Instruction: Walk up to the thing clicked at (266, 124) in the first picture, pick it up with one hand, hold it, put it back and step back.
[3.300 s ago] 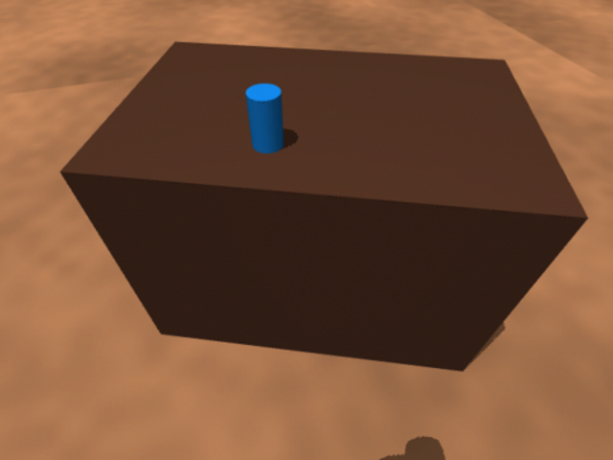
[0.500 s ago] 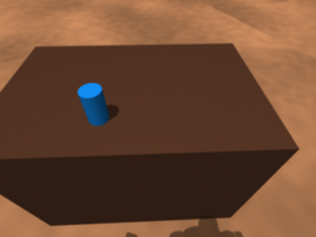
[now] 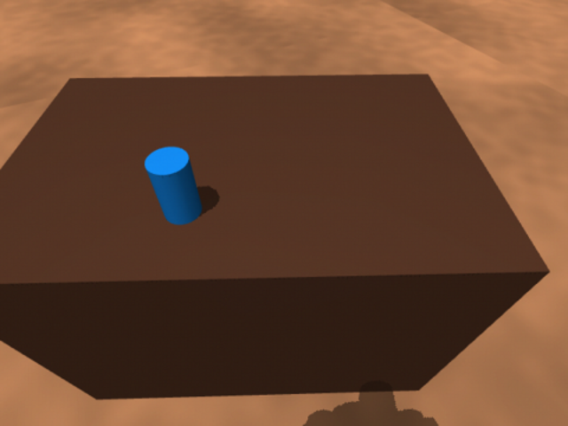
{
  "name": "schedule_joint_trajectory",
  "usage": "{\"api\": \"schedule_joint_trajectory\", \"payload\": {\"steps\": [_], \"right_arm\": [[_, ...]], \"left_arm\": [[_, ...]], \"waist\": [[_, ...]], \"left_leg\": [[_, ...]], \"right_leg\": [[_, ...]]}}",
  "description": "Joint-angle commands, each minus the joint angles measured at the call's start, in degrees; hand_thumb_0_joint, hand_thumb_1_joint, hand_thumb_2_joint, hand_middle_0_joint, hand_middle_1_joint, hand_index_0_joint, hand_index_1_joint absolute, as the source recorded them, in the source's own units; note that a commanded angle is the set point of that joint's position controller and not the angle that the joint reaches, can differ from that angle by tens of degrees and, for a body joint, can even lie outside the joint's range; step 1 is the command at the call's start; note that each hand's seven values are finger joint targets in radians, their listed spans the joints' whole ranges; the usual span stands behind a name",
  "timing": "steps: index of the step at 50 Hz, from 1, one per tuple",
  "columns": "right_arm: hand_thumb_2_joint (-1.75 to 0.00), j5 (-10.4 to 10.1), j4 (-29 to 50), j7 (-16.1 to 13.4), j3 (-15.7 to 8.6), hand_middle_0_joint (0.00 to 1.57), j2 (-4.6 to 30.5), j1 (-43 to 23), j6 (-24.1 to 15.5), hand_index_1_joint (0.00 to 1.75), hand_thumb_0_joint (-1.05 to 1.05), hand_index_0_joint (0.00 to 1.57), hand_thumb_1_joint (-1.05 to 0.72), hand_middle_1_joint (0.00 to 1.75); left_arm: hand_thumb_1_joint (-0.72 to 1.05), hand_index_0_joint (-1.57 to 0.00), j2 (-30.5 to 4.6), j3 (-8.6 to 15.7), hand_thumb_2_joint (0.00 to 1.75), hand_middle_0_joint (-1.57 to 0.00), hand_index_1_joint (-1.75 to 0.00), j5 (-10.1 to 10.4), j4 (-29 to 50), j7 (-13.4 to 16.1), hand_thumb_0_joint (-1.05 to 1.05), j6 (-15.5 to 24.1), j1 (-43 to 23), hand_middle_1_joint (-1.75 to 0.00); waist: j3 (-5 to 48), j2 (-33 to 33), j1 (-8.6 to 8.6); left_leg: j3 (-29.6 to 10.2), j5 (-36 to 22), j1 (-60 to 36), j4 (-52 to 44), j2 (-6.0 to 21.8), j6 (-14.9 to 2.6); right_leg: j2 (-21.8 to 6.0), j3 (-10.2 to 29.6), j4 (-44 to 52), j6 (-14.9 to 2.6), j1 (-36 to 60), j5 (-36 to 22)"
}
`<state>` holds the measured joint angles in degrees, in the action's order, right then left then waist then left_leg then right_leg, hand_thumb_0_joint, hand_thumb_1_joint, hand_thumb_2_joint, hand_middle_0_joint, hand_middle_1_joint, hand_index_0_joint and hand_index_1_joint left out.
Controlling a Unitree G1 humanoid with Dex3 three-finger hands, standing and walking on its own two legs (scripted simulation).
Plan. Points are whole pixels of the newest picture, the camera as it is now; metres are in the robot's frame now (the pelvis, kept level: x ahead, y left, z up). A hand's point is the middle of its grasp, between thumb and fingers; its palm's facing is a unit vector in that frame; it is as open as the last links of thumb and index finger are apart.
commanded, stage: stand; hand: left
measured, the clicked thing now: (175, 187) +0.51 +0.21 +0.03
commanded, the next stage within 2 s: none
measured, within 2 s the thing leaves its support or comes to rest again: neither
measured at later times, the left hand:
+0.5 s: hand out of the picture +0.10 +0.25 -0.16, palm faces -0.03 -0.94 -0.34, open 7.4 cm
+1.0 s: hand out of the picture +0.08 +0.26 -0.16, palm faces -0.02 -0.94 -0.34, open 7.4 cm
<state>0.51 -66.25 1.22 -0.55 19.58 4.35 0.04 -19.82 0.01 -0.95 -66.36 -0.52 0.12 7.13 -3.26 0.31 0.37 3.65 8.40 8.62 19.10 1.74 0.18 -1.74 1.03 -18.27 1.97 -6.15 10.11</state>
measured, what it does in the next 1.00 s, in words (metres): stands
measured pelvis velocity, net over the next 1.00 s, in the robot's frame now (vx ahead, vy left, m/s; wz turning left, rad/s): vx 0.02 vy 0.00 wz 0.01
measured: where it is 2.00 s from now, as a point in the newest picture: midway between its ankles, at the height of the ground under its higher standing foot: outside the picture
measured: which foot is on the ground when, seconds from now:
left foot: down 0.00-1.00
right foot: down 0.00-1.00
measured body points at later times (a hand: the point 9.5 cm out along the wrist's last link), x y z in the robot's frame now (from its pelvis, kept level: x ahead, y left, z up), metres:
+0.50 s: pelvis +0.02 +0.00 +0.00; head +0.03 +0.00 +0.45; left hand +0.10 +0.30 -0.13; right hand +0.10 -0.30 -0.13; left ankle +0.02 +0.12 -0.75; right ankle +0.00 -0.14 -0.75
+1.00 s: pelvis +0.02 +0.00 +0.00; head +0.03 +0.00 +0.45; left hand +0.08 +0.31 -0.13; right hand +0.11 -0.30 -0.13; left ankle +0.02 +0.12 -0.75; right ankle +0.00 -0.14 -0.75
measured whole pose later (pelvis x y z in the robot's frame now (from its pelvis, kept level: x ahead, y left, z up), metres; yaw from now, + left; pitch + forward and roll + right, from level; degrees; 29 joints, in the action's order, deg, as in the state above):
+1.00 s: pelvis +0.02 +0.00 +0.00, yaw +1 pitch -2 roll +0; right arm 0.7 -65.3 0.7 -0.1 19.9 5.5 -0.4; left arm -20.2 -0.2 -1.0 -64.5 -0.3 0.2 7.5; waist -2.6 -0.3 0.2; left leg 3.1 9.9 6.6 18.4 1.1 0.1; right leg -2.4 0.3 -16.9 2.2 -3.5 11.6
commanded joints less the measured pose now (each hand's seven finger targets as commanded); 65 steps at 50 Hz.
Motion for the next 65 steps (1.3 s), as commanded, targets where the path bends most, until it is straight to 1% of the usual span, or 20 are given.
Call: {"api": "schedule_joint_trajectory", "payload": {"steps": [1, 4, 5, 10, 14, 16, 21, 23, 27, 32, 36, 38, 40, 43, 44, 47, 54, 56, 61, 65], "right_arm": [[-0.90, 0.1, 3.7, -1.1, -2.2, 0.20, 12.2, -2.1, -1.6, 0.30, 0.00, 0.20, -0.90, 0.30], [-0.90, 0.1, 3.7, -1.1, -2.1, 0.20, 12.3, -2.1, -1.8, 0.30, 0.00, 0.20, -0.90, 0.30], [-0.90, 0.0, 3.6, -1.1, -2.2, 0.20, 12.8, -1.5, -1.8, 0.30, 0.00, 0.20, -0.90, 0.30], [-0.90, 0.1, 4.0, -1.2, -2.0, 0.20, 12.5, -1.7, -2.1, 0.30, 0.00, 0.20, -0.90, 0.30], [-0.90, 0.0, 4.2, -1.4, -2.0, 0.20, 12.8, -1.3, -2.2, 0.30, 0.00, 0.20, -0.90, 0.30], [-0.90, -0.1, 4.3, -1.4, -2.1, 0.20, 13.0, -1.8, -2.3, 0.30, 0.00, 0.20, -0.90, 0.30], [-0.90, 0.0, 4.3, -1.5, -2.0, 0.20, 12.8, -1.9, -2.0, 0.30, 0.00, 0.20, -0.90, 0.30], [-0.90, -0.1, 4.4, -1.6, -2.1, 0.20, 12.9, -2.0, -2.0, 0.30, 0.00, 0.20, -0.90, 0.30], [-0.90, 0.0, 4.5, -1.6, -2.0, 0.20, 12.7, -1.7, -2.0, 0.30, 0.00, 0.20, -0.90, 0.30], [-0.90, -0.1, 4.6, -1.6, -2.0, 0.20, 12.8, -1.8, -2.0, 0.30, 0.00, 0.20, -0.90, 0.30], [-0.90, -0.1, 4.4, -1.6, -2.1, 0.20, 12.8, -1.9, -1.7, 0.30, 0.00, 0.20, -0.90, 0.30], [-0.90, 0.0, 4.6, -1.5, -2.0, 0.20, 12.3, -1.7, -1.7, 0.30, 0.00, 0.20, -0.90, 0.30], [-0.90, -0.1, 4.4, -1.4, -2.1, 0.20, 12.9, -2.0, -1.7, 0.30, 0.00, 0.20, -0.90, 0.30], [-0.90, -0.1, 4.6, -1.4, -2.0, 0.20, 12.5, -1.9, -2.0, 0.30, 0.00, 0.20, -0.90, 0.30], [-0.90, -0.1, 4.6, -1.4, -1.9, 0.20, 12.3, -1.2, -2.0, 0.30, 0.00, 0.20, -0.90, 0.30], [-0.90, -0.1, 4.8, -1.6, -2.0, 0.20, 12.9, -1.9, -2.0, 0.30, 0.00, 0.20, -0.90, 0.30], [-0.90, -0.1, 4.7, -1.5, -1.9, 0.20, 12.5, -1.4, -1.7, 0.30, 0.00, 0.20, -0.90, 0.30], [-0.90, -0.1, 4.7, -1.5, -2.0, 0.20, 12.6, -1.6, -1.7, 0.30, 0.00, 0.20, -0.90, 0.30], [-0.90, -0.1, 4.8, -1.6, -1.9, 0.20, 12.5, -1.3, -1.8, 0.30, 0.00, 0.20, -0.90, 0.30], [-0.90, -0.1, 4.7, -1.6, -2.0, 0.20, 12.7, -1.2, -1.9, 0.30, 0.00, 0.20, -0.90, 0.30]], "left_arm": [[0.90, -0.20, -12.6, 2.2, 0.90, -0.20, -0.30, 0.2, 3.7, 1.0, 0.00, 1.8, -3.0, -0.30], [0.90, -0.20, -12.5, 2.1, 0.90, -0.20, -0.30, 0.3, 3.8, 0.9, 0.00, 1.9, -2.2, -0.30], [0.90, -0.20, -12.2, 2.1, 0.90, -0.20, -0.30, 0.4, 3.7, 0.9, 0.00, 1.8, -1.8, -0.30], [0.90, -0.20, -12.3, 2.1, 0.90, -0.20, -0.30, 0.3, 4.3, 0.9, 0.00, 1.7, -2.3, -0.30], [0.90, -0.20, -12.3, 2.2, 0.90, -0.20, -0.30, 0.3, 4.7, 1.0, 0.00, 1.8, -2.6, -0.30], [0.90, -0.20, -12.4, 2.3, 0.90, -0.20, -0.30, 0.4, 4.6, 1.0, 0.00, 1.8, -2.1, -0.30], [0.90, -0.20, -12.3, 2.2, 0.90, -0.20, -0.30, 0.4, 4.8, 1.1, 0.00, 1.5, -2.7, -0.30], [0.90, -0.20, -12.3, 2.3, 0.90, -0.20, -0.30, 0.1, 4.8, 1.0, 0.00, 1.5, -2.6, -0.30], [0.90, -0.20, -12.3, 2.2, 0.90, -0.20, -0.30, 0.3, 5.0, 1.1, 0.00, 1.6, -2.5, -0.30], [0.90, -0.20, -12.3, 2.2, 0.90, -0.20, -0.30, 0.4, 5.0, 1.1, 0.00, 1.5, -2.6, -0.30], [0.90, -0.20, -12.4, 2.2, 0.90, -0.20, -0.30, 0.3, 4.9, 1.2, 0.00, 1.4, -2.8, -0.30], [0.90, -0.20, -12.8, 2.4, 0.90, -0.20, -0.30, 0.2, 5.0, 1.2, 0.00, 1.5, -2.8, -0.30], [0.90, -0.20, -12.1, 2.2, 0.90, -0.20, -0.30, 0.3, 4.7, 1.0, 0.00, 1.4, -2.1, -0.30], [0.90, -0.20, -12.4, 2.3, 0.90, -0.20, -0.30, 0.2, 5.1, 1.0, 0.00, 1.6, -1.8, -0.30], [0.90, -0.20, -12.6, 2.4, 0.90, -0.20, -0.30, 0.3, 5.0, 1.1, 0.00, 1.6, -2.3, -0.30], [0.90, -0.20, -12.4, 2.3, 0.90, -0.20, -0.30, 0.3, 5.2, 1.1, 0.00, 1.6, -1.9, -0.30], [0.90, -0.20, -12.6, 2.2, 0.90, -0.20, -0.30, 0.2, 5.0, 1.2, 0.00, 1.4, -2.1, -0.30], [0.90, -0.20, -12.4, 2.1, 0.90, -0.20, -0.30, 0.2, 5.0, 1.1, 0.00, 1.5, -1.3, -0.30], [0.90, -0.20, -12.7, 2.2, 0.90, -0.20, -0.30, 0.3, 5.2, 1.3, 0.00, 1.6, -1.9, -0.30], [0.90, -0.20, -12.4, 2.2, 0.90, -0.20, -0.30, 0.3, 5.3, 1.2, 0.00, 1.5, -1.6, -0.30]], "waist": [[4.8, -1.2, -1.03], [4.1, -0.4, -0.71], [3.7, 0.2, -0.79], [3.9, -0.2, -0.56], [6.0, 0.1, -0.63], [6.6, 0.1, -0.36], [4.7, 0.1, -0.50], [5.6, -0.1, -0.46], [5.3, -0.6, -0.61], [5.2, 0.1, -0.58], [3.5, 0.1, -0.75], [4.0, -1.1, -0.89], [3.5, 0.5, -0.59], [4.8, -0.2, -0.36], [4.6, -0.6, -0.83], [5.3, 0.2, -0.39], [4.1, -0.9, -0.70], [4.8, -0.5, -0.47], [5.3, -0.5, -0.65], [4.6, -0.3, -0.47]], "left_leg": [[-6.9, -0.5, -3.4, -3.7, 6.4, -1.49], [-6.8, -3.0, -3.3, -3.6, 6.4, -1.36], [-6.7, -1.4, -2.7, -3.9, 6.2, -1.33], [-7.0, -2.9, -2.3, -4.1, 6.4, -1.15], [-6.7, -10.7, -3.9, -2.8, 6.8, -1.43], [-6.7, -12.2, -5.2, -2.3, 6.8, -1.37], [-6.7, -9.6, -4.2, -3.0, 6.6, -1.05], [-6.5, -10.3, -4.9, -2.6, 6.8, -1.30], [-6.4, -9.6, -5.1, -2.7, 6.6, -1.16], [-6.4, -11.6, -5.1, -2.6, 6.7, -1.15], [-6.4, -6.1, -4.1, -3.4, 6.3, -1.23], [-6.6, -5.5, -4.1, -3.6, 6.3, -1.27], [-6.7, -4.4, -3.8, -3.8, 6.1, -1.30], [-6.7, -9.0, -5.1, -3.1, 6.5, -1.53], [-6.6, -8.8, -4.7, -3.2, 6.3, -1.37], [-6.7, -10.7, -5.8, -2.7, 6.6, -1.37], [-6.8, -6.5, -4.0, -3.3, 6.2, -1.34], [-6.8, -8.8, -5.1, -2.7, 6.4, -1.63], [-6.9, -11.4, -5.4, -2.3, 6.6, -1.56], [-6.7, -10.1, -4.7, -2.4, 6.4, -1.46]], "right_leg": [[-6.0, 4.4, 3.9, -2.67, -2.8, -2.3], [-6.1, 4.3, 3.9, -2.61, -2.8, -3.9], [-6.0, 4.3, 4.1, -2.65, -2.3, -3.7], [-6.1, 3.9, 3.9, -2.65, -1.5, -3.6], [-6.6, 3.5, 2.8, -2.52, 1.1, -10.5], [-6.5, 3.1, 2.6, -2.37, 1.2, -11.1], [-6.2, 3.0, 3.4, -2.37, 0.3, -8.5], [-6.4, 3.0, 3.2, -2.45, 0.9, -10.1], [-6.4, 3.0, 3.6, -2.39, 0.3, -9.0], [-6.5, 3.0, 3.3, -2.37, 0.9, -10.5], [-6.3, 3.1, 4.5, -2.49, -0.5, -6.4], [-6.2, 2.8, 4.0, -2.67, -0.3, -5.6], [-6.2, 3.0, 4.4, -2.70, -0.6, -5.5], [-6.4, 2.8, 3.8, -2.65, 0.1, -8.5], [-6.5, 3.0, 3.8, -2.70, 0.4, -8.5], [-6.4, 2.8, 3.3, -2.53, 0.3, -9.3], [-6.3, 2.7, 4.0, -2.63, 0.1, -5.9], [-6.5, 2.8, 3.9, -2.66, 0.2, -8.5], [-6.6, 2.5, 3.2, -2.64, 1.1, -10.0], [-6.6, 2.7, 3.8, -2.64, 1.0, -9.2]]}}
